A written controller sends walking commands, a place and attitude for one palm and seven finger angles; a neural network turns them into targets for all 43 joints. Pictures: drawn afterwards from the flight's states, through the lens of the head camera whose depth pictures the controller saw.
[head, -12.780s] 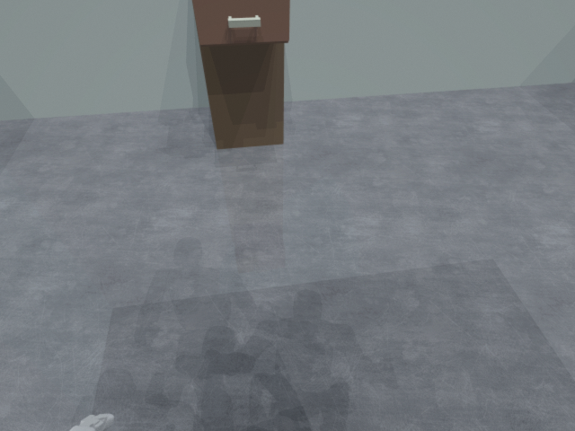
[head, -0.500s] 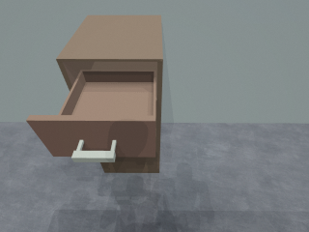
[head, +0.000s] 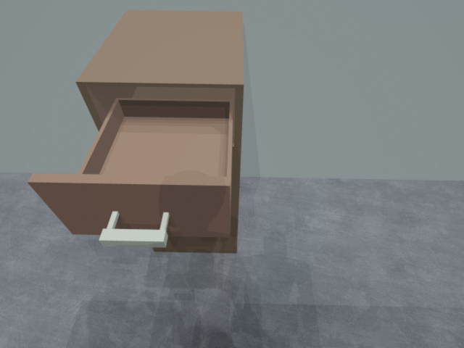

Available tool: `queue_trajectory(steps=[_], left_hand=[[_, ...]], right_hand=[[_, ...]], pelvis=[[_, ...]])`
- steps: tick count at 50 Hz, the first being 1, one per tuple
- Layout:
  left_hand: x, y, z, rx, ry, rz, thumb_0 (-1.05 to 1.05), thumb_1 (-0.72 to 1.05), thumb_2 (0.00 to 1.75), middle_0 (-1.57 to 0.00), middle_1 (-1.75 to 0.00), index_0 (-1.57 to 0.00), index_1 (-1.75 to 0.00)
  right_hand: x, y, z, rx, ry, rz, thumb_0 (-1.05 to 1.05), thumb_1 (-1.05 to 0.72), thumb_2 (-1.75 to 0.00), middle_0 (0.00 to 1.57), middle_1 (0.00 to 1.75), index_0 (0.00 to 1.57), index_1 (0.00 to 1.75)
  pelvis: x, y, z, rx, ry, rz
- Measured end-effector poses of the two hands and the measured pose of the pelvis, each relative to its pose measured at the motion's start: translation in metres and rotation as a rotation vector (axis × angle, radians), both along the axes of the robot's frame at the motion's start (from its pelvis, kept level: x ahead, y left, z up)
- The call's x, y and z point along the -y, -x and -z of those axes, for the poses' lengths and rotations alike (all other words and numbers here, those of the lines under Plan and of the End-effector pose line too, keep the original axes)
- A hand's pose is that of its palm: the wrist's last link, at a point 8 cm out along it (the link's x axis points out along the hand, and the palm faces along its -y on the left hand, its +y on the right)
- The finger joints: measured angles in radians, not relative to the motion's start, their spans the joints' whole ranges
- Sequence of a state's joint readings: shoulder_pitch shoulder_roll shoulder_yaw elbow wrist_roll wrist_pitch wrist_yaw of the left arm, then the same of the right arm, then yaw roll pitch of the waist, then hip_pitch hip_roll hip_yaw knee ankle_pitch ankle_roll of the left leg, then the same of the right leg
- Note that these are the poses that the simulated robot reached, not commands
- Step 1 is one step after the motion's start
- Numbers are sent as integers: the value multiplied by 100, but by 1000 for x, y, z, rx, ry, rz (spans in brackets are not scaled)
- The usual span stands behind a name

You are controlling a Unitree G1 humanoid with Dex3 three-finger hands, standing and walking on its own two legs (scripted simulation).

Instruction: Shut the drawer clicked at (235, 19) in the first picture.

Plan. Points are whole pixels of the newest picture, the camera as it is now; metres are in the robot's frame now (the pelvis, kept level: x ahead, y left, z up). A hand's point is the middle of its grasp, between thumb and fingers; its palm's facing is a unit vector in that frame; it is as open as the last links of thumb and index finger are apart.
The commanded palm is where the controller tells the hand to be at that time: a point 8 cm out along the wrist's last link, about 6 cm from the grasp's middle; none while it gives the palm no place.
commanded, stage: look again from close up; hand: left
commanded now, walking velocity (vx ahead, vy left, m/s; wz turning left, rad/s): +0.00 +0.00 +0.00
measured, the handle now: (137, 227) +0.31 +0.20 +0.02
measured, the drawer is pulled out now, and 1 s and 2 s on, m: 0.29 0.29 0.29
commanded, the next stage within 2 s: raise the hand and make a fist in 0.26 s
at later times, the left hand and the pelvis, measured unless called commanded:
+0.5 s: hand (129, 344) +0.14 +0.19 -0.07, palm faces +0.25 -0.95 -0.20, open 7.2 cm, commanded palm +0.11 +0.21 -0.05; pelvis +0.01 -0.01 -0.01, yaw +2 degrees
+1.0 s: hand (145, 325) +0.16 +0.15 +0.00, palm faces +0.03 -1.00 -0.07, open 4.8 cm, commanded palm +0.12 +0.21 +0.01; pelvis -0.02 -0.04 -0.07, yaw +4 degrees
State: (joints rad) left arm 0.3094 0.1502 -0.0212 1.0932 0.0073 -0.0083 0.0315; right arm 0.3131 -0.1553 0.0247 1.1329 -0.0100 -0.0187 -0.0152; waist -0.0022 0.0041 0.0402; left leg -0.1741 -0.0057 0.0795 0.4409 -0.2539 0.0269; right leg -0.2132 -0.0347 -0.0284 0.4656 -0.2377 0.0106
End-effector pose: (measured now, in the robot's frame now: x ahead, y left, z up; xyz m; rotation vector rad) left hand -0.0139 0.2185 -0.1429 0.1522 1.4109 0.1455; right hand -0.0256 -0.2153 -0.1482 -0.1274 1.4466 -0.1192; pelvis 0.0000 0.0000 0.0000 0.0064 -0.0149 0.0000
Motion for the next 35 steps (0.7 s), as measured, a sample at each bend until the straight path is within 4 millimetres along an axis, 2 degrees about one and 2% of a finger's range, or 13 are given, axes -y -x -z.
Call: queue_trajectory(steps=[6, 19, 20, 21, 24, 26, 28, 29, 31, 33, 35], left_hand=[[6, -14, 2, 21, 5, 1, 1, 92, 90, -20, -29, -20, -30], [6, -27, 2, 42, -7, -5, 1, 91, 90, -20, -29, -20, -30], [2, -35, -4, 85, -16, -57, 2, 92, 90, -20, -30, -20, -30], [-5, -52, -17, 196, -38, -93, 3, 93, 89, -20, -30, -20, -30], [-14, -110, -74, 603, -104, -102, 3, 95, 89, -22, -31, -22, -32], [-11, -147, -112, 862, -98, -78, 3, 94, 90, -23, -33, -23, -34], [-1, -175, -141, 1100, -54, -37, 3, 94, 90, -25, -36, -25, -36], [3, -180, -145, 1164, -26, -34, 2, 93, 90, -27, -38, -26, -37], [7, -176, -130, 1212, 31, -39, 1, 93, 90, -30, -41, -23, -38], [16, -163, -117, 1265, 83, 24, 1, 92, 90, -33, -45, -24, -41], [24, -148, -114, 1321, 102, 102, 1, 91, 90, -37, -48, -28, -45]], right_hand=[[-2, -21, 0, 38, -6, -3, 0, -91, -90, 20, 30, 20, 30], [12, -44, -2, 70, 25, -15, 0, -92, -90, 20, 30, 20, 30], [15, -47, -4, 101, 34, -11, 1, -92, -90, 20, 30, 20, 30], [18, -54, -8, 164, 52, -15, 1, -92, -90, 20, 30, 20, 30], [28, -85, -18, 393, 83, -25, 1, -92, -90, 20, 30, 20, 30], [35, -112, -25, 532, 92, -56, 1, -92, -90, 20, 30, 20, 30], [42, -139, -34, 661, 99, -81, 1, -91, -90, 20, 30, 20, 30], [45, -153, -39, 722, 101, -92, 1, -91, -90, 20, 30, 20, 30], [51, -179, -49, 830, 106, -120, 1, -91, -90, 20, 30, 20, 30], [54, -203, -56, 919, 115, -167, 1, -91, -90, 20, 30, 20, 30], [55, -223, -60, 985, 124, -215, 1, -91, -90, 20, 30, 20, 30]], pelvis=[[4, -6, 0, 3, 1, -1], [7, -16, -1, 0, 7, -4], [7, -15, 0, 0, 8, -6], [8, -14, 1, 0, 4, -5], [8, -12, 4, -11, -3, -30], [9, -8, 9, -33, 0, -49], [10, -3, 16, -67, 0, -46], [12, 0, 20, -88, -2, -40], [16, 4, 31, -130, -5, -28], [21, 8, 45, -164, -6, -23], [24, 11, 58, -188, -3, -23]])
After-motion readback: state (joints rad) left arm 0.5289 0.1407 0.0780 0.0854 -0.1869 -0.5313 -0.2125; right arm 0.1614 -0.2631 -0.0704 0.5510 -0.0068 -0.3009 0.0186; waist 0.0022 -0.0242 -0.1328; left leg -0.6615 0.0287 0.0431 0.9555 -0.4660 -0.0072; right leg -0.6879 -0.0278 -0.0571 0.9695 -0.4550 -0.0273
